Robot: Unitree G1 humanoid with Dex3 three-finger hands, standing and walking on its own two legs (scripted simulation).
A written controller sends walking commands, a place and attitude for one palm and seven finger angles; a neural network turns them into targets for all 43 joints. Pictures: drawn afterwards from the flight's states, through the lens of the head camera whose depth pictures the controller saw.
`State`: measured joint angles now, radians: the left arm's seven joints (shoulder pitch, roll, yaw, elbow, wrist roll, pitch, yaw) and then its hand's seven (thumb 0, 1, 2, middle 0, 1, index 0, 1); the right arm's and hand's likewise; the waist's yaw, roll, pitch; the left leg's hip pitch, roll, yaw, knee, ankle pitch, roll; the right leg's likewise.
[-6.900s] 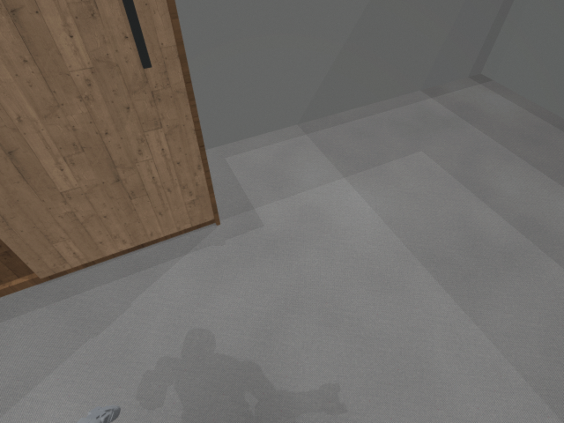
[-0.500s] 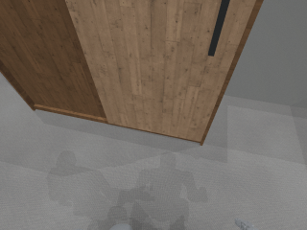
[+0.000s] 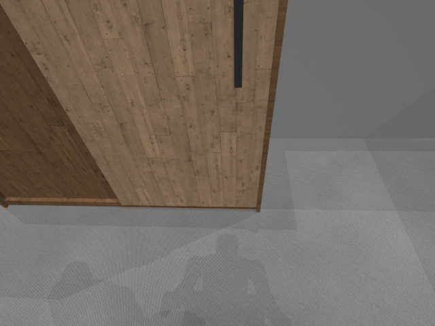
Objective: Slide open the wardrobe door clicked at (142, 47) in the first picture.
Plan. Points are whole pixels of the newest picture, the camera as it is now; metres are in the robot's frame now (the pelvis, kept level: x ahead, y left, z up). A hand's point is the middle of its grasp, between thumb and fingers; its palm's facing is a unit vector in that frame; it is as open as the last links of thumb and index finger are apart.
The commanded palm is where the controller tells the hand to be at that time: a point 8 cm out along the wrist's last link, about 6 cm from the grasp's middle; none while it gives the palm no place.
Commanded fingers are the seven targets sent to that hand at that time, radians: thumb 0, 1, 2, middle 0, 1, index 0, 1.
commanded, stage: take the last steps up to it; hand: right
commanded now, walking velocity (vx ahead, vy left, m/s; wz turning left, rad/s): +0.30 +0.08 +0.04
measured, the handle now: (238, 26) +0.76 -0.03 +0.20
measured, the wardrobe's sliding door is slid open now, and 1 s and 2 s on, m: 0.00 0.00 0.00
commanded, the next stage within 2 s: come to a stop and stand still in 0.62 s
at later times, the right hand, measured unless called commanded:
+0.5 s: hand (283, 268) +0.29 -0.13 -0.18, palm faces -0.07 +0.98 -0.16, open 7.3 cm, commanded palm none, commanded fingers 0.00 -0.90 -0.90 0.20 0.30 0.20 0.30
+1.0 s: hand (287, 265) +0.29 -0.14 -0.17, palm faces +0.02 +0.98 -0.18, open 7.3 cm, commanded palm none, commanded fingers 0.00 -0.90 -0.90 0.20 0.30 0.20 0.30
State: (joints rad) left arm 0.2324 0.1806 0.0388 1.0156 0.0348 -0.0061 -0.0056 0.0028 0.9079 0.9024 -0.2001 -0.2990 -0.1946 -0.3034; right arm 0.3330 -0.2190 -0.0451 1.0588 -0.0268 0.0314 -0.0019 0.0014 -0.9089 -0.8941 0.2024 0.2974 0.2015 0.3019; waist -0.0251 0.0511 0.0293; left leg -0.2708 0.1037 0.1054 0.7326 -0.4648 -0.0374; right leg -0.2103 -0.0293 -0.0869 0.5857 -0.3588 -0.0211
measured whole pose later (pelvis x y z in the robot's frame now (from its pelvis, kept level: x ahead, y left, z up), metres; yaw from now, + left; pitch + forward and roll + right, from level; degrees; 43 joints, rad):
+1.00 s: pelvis +0.28 +0.03 +0.01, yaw +3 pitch -2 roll +1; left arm 0.09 0.12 0.02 0.99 0.02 0.00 0.04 0.00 0.91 0.90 -0.20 -0.30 -0.20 -0.30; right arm 0.26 -0.17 -0.04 1.06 -0.02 0.05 -0.03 0.00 -0.92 -0.89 0.20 0.30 0.20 0.30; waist -0.03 0.02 0.08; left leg -0.34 0.03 0.04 0.94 -0.53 -0.04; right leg -0.28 -0.07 -0.15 0.51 -0.19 -0.04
